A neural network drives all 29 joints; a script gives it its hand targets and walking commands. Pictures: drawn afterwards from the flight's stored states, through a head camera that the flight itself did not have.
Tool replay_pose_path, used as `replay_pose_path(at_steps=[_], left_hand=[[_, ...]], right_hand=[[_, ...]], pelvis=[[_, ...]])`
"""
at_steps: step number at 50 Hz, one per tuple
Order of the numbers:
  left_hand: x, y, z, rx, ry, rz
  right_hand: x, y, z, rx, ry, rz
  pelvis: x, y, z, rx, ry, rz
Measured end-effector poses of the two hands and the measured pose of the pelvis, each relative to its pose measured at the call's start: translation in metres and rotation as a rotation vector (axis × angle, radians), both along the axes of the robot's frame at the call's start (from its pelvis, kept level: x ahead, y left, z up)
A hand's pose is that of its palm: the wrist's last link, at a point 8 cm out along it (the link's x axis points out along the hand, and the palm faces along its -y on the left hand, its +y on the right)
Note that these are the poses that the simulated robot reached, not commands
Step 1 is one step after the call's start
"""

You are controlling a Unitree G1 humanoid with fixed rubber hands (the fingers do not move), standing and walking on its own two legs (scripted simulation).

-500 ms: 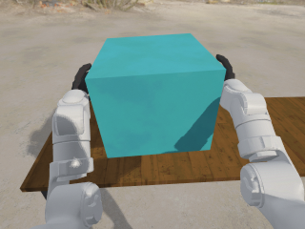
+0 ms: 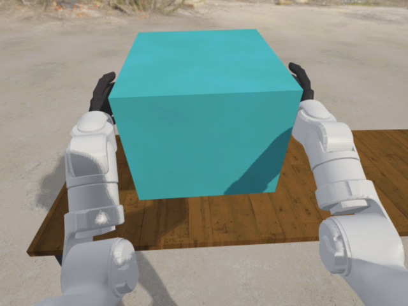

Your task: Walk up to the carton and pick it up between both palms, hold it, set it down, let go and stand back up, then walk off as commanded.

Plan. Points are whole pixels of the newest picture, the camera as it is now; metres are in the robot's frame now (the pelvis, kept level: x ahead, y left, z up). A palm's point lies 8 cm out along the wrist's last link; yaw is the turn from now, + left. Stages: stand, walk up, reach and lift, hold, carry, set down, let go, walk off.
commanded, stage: set down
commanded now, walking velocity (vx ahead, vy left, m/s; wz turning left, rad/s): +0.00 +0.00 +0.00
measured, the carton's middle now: (202, 107) +0.44 +0.02 +0.25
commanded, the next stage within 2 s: none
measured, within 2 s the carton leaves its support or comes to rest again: neither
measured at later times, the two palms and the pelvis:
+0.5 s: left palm (121, 141) +0.41 +0.19 +0.19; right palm (286, 126) +0.43 -0.16 +0.21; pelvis +0.03 -0.01 +0.00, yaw +0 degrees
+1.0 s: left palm (126, 146) +0.41 +0.19 +0.17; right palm (287, 136) +0.42 -0.17 +0.19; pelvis +0.03 -0.01 +0.00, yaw +0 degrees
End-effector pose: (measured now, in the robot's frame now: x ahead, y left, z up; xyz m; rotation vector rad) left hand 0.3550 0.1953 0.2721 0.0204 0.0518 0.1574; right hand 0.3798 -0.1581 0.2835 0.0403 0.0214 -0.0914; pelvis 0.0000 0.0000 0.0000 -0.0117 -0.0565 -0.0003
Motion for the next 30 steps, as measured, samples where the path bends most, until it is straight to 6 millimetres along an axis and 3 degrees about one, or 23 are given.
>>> replay_pose_path(at_steps=[7,15,21,26,30], left_hand=[[0.012,0.012,0.005,-0.003,-0.048,0.0],[0.037,0.004,-0.037,0.051,0.026,-0.019],[0.049,-0.001,-0.071,0.076,0.068,-0.025],[0.051,-0.005,-0.086,0.079,0.091,-0.029],[0.05,-0.008,-0.089,0.081,0.089,-0.033]], right_hand=[[0.011,0.011,0.003,-0.102,-0.081,0.008],[0.035,0.004,-0.018,-0.102,-0.116,-0.002],[0.047,-0.001,-0.051,-0.077,-0.09,0.0],[0.048,-0.006,-0.076,-0.032,-0.067,-0.008],[0.044,-0.009,-0.082,-0.02,-0.069,-0.016]], pelvis=[[0.004,-0.003,0.001,0.004,-0.011,0.0],[0.014,-0.007,0.002,0.009,-0.016,0.0],[0.025,-0.007,0.002,0.009,-0.006,-0.001],[0.03,-0.007,0.002,0.01,-0.006,-0.001],[0.029,-0.007,0.002,0.01,-0.009,-0.001]])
